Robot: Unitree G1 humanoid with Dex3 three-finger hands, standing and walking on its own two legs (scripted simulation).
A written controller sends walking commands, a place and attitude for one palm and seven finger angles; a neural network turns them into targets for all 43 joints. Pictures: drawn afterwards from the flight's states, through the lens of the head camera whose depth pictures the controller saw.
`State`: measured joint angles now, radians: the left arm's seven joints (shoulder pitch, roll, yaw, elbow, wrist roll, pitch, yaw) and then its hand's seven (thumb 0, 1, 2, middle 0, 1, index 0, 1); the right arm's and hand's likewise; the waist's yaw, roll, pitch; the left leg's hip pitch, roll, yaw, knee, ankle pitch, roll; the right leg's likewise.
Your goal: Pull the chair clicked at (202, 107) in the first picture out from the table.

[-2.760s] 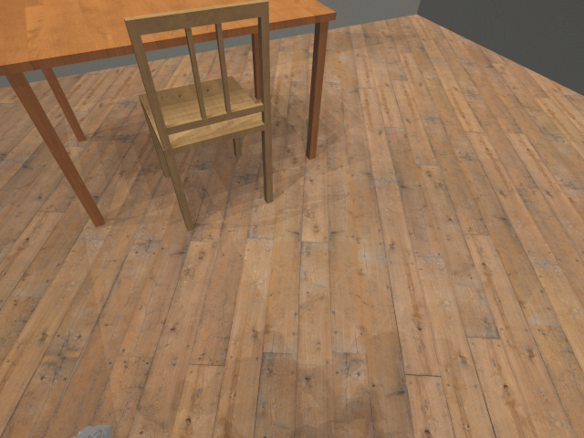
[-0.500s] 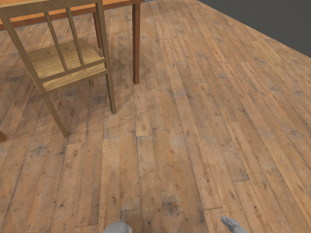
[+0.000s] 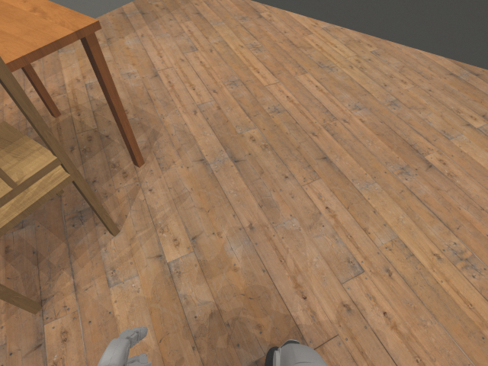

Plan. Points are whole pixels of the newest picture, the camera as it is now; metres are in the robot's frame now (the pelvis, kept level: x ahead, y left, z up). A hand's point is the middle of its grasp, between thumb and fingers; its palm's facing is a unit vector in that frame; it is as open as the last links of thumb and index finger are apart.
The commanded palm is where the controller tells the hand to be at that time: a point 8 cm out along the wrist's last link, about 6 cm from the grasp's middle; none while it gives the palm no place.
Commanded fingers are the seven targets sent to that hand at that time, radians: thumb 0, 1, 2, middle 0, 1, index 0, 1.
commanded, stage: walk to a spot facing it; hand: left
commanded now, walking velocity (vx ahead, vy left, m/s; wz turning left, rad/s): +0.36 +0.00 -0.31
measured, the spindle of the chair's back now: out of the picture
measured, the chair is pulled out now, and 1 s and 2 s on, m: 0.00 0.00 0.00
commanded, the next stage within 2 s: turn to face it in 0.30 s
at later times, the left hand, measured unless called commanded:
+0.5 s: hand (137, 334) +0.21 +0.21 -0.19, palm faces -0.01 -0.99 -0.16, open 7.3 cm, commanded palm none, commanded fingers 0.00 0.90 0.90 -0.20 -0.30 -0.20 -0.30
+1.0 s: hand (156, 241) +0.39 +0.19 -0.14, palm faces +0.17 -0.95 -0.26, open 7.4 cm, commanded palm none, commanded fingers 0.00 0.90 0.90 -0.20 -0.30 -0.20 -0.30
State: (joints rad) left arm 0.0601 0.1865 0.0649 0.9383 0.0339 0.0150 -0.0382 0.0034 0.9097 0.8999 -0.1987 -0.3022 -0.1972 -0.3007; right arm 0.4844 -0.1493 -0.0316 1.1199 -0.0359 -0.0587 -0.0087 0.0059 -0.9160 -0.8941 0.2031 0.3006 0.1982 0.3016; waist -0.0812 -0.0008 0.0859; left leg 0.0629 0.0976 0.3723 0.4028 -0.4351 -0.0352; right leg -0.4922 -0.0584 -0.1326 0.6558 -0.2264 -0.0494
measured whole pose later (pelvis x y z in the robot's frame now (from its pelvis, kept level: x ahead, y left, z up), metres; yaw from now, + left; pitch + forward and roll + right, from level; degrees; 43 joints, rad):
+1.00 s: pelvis +0.29 -0.01 +0.00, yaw +10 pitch -1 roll +1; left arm 0.12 0.17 0.05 0.90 0.02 0.00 0.03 0.00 0.91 0.90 -0.20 -0.30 -0.20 -0.30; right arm 0.29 -0.19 -0.08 1.00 -0.02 0.06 0.01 0.01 -0.91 -0.89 0.21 0.30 0.20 0.30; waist -0.06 0.04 0.05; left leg -0.41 -0.03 -0.02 0.83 -0.44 -0.02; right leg -0.29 -0.05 -0.10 0.58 -0.26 -0.01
